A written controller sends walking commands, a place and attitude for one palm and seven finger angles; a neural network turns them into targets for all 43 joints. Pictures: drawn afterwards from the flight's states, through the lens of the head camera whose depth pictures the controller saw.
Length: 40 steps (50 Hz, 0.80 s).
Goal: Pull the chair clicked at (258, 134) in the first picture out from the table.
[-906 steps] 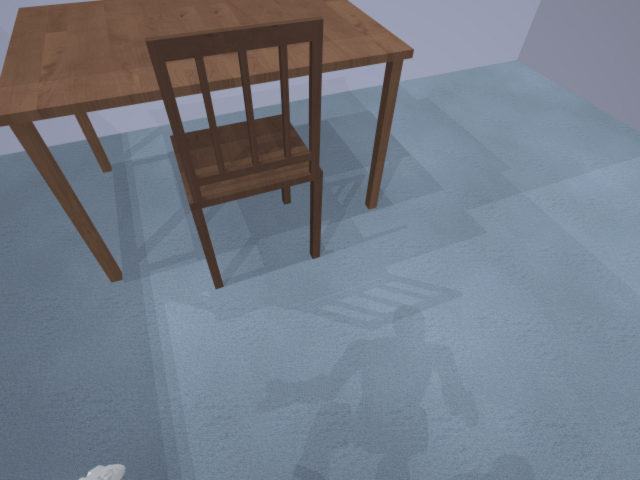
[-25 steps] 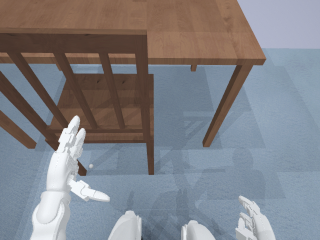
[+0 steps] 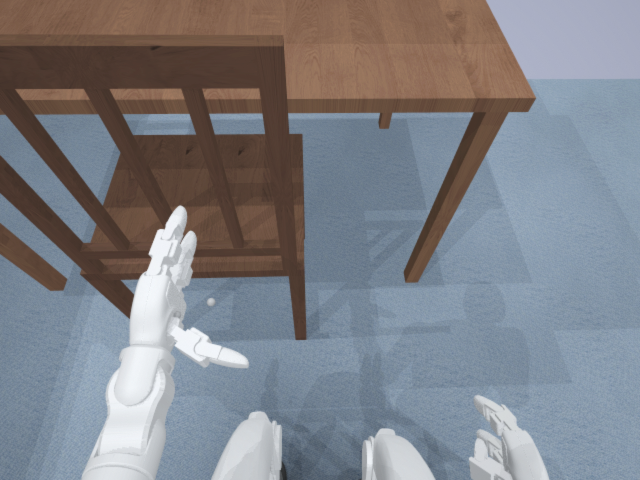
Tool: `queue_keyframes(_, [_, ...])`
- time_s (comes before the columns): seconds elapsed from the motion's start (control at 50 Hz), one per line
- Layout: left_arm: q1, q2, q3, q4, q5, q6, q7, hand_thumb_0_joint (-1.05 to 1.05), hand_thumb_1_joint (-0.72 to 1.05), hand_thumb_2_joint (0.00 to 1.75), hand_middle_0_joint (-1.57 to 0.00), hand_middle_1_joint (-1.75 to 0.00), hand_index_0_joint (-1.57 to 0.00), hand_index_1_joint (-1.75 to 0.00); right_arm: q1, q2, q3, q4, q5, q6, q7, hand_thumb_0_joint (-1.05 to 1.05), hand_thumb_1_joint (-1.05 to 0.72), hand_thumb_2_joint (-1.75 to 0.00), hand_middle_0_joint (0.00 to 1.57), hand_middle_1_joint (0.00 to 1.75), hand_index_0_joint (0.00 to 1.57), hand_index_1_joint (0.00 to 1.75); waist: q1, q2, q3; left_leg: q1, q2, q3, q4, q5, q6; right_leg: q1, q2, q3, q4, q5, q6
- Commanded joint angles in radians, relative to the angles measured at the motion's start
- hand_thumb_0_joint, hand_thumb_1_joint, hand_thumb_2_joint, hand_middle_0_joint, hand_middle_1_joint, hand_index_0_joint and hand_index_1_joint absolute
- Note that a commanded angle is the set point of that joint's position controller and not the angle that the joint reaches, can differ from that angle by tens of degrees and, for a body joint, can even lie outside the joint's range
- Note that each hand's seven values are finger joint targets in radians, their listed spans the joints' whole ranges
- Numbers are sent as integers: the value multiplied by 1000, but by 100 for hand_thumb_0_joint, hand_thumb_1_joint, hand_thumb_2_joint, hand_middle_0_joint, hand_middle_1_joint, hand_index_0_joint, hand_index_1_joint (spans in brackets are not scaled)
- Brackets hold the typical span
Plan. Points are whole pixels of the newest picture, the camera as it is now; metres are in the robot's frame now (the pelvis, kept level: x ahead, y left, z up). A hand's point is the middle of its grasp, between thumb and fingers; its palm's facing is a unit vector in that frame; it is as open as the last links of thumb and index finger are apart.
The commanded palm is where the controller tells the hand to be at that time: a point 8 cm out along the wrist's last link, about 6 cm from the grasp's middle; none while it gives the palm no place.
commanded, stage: aim the fingers beside a spindle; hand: left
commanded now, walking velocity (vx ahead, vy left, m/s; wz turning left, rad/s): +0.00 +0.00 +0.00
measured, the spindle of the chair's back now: (149, 184) +0.49 +0.26 +0.03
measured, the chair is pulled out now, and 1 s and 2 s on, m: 0.00 0.00 0.00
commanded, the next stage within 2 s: push the fingers through the gap in 0.92 s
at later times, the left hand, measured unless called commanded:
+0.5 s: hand (224, 283) +0.35 +0.14 +0.02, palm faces +0.01 -1.00 -0.03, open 16.9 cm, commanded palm +0.33 +0.19 +0.02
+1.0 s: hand (219, 285) +0.35 +0.14 +0.01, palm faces +0.01 -1.00 -0.02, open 16.9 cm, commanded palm +0.33 +0.19 +0.01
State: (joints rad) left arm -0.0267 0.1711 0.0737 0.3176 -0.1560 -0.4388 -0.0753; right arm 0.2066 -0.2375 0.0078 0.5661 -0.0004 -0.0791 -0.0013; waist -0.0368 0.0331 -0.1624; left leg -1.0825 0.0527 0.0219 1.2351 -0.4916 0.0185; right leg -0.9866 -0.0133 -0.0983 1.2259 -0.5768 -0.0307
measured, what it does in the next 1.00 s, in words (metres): stands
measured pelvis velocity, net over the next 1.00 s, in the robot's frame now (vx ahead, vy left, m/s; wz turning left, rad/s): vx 0.00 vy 0.00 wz -0.01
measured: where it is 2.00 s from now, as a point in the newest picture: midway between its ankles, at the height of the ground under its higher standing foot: outside the picture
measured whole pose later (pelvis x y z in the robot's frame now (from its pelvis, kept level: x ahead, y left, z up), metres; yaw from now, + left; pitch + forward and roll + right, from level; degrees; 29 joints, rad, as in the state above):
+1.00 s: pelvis +0.00 +0.00 -0.01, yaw -1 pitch +22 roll -2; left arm -0.17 0.17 0.08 0.45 -0.14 -0.47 -0.03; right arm 0.20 -0.24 0.01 0.57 0.00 -0.01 0.01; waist -0.05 0.03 -0.17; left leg -1.15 0.05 0.02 1.28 -0.51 0.03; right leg -1.06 -0.01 -0.09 1.27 -0.59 -0.02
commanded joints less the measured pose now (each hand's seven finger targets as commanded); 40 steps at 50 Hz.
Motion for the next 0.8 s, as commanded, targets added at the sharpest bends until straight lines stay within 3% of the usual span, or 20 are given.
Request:
queue_keyframes(0.0, [-234, 112, 65, -187, 0, -80, 21, 0, -50, 30, -6, -8, -6, -8, -1, -136, -56, -127, -4, -34, -12, 0, -90, -90, 20, 30, 20, 30, -10, -8, -332, 266, -39, -54, -137, 193, 9, 114, 21, 73, -183, 246, 9])
queue_keyframes(0.08, [-236, 97, 53, -178, 6, -89, 32, 0, -50, 30, -6, -8, -6, -8, 7, -135, -59, -124, -7, -27, -7, 0, -90, -90, 20, 30, 20, 30, -2, 18, -374, 297, -37, -56, -131, 239, 6, 109, 22, 68, -166, 283, 5])
queue_keyframes(0.12, [-260, 75, 25, -157, 6, -86, 31, 0, -50, 30, -6, -8, -6, -8, 8, -135, -58, -118, -6, -20, -4, 0, -90, -90, 20, 30, 20, 30, -19, -3, -352, 279, -37, -53, -124, 224, 8, 102, 21, 71, -173, 279, 8])
queue_keyframes(0.18, [-269, 90, 45, -102, 10, -83, 35, 0, -50, 30, -6, -8, -6, -8, 10, -138, -58, -113, -5, -10, -5, 0, -90, -90, 20, 30, 20, 30, -21, -40, -339, 234, -39, -50, -113, 202, 10, 107, 22, 79, -170, 271, 11])
queue_keyframes(0.22, [-327, 82, 33, -105, 15, -90, 38, 0, -50, 30, -6, -8, -6, -8, 7, -137, -57, -110, -5, -6, -5, 0, -90, -90, 20, 30, 20, 30, -25, -9, -337, 235, -39, -51, -110, 186, 8, 81, 20, 77, -164, 248, 8])
queue_keyframes(0.26, [-333, 104, 61, -95, 14, -97, 48, 0, -50, 30, -6, -8, -6, -8, 14, -140, -59, -108, -8, -4, -5, 0, -90, -90, 20, 30, 20, 30, -18, -10, -357, 239, -38, -55, -105, 198, 8, 80, 24, 75, -156, 252, 6])
queue_keyframes(0.3, [-366, 91, 46, -94, 16, -104, 51, 0, -50, 30, -6, -8, -6, -8, 12, -137, -60, -106, -8, 0, -3, 0, -90, -90, 20, 30, 20, 30, -28, -13, -367, 234, -38, -49, -96, 201, 9, 82, 21, 81, -155, 265, 9])
queue_keyframes(0.36, [-324, 120, 76, -105, 21, -109, 56, 0, -50, 30, -6, -8, -6, -8, 20, -141, -64, -114, -10, 7, -1, 0, -90, -90, 20, 30, 20, 30, -3, 20, -420, 278, -36, -56, -105, 254, 4, 93, 24, 71, -136, 301, 3])
queue_keyframes(0.4, [-326, 80, 35, -125, 19, -103, 55, 0, -50, 30, -6, -8, -6, -8, 18, -136, -63, -114, -9, 13, 5, 0, -90, -90, 20, 30, 20, 30, -14, 34, -422, 309, -34, -55, -108, 273, 2, 82, 22, 66, -139, 316, 5])
queue_keyframes(0.5, [-319, 78, 35, -92, 18, -91, 59, 0, -50, 30, -6, -8, -6, -8, 18, -140, -62, -113, -5, 26, 3, 0, -90, -90, 20, 30, 20, 30, -24, -31, -362, 256, -34, -58, -115, 215, 6, 80, 24, 67, -155, 272, 9])
queue_keyframes(0.6, [-351, 88, 38, -118, 23, -114, 66, 0, -50, 30, -6, -8, -6, -8, 12, -137, -61, -112, -8, 24, 0, 0, -90, -90, 20, 30, 20, 30, -25, 2, -371, 268, -36, -57, -111, 208, 6, 68, 23, 70, -152, 259, 7])
queue_keyframes(0.64, [-331, 73, 27, -105, 25, -117, 66, 0, -50, 30, -6, -8, -6, -8, 10, -136, -61, -113, -8, 24, 1, 0, -90, -90, 20, 30, 20, 30, -24, -4, -365, 277, -34, -59, -114, 202, 4, 56, 25, 65, -154, 246, 6])
queue_keyframes(0.76, [-348, 101, 54, -68, 21, -112, 58, 0, -50, 30, -6, -8, -6, -8, 11, -141, -59, -110, -7, 26, -3, 0, -90, -90, 20, 30, 20, 30, -25, -14, -363, 244, -38, -57, -108, 185, 8, 70, 27, 72, -156, 240, 6])
queue_keyframes(0.78, [-337, 104, 61, -71, 17, -112, 53, 0, -50, 30, -6, -8, -6, -8, 8, -140, -58, -114, -7, 27, -2, 0, -90, -90, 20, 30, 20, 30, -14, 6, -366, 248, -40, -55, -112, 184, 5, 72, 25, 73, -156, 236, 4])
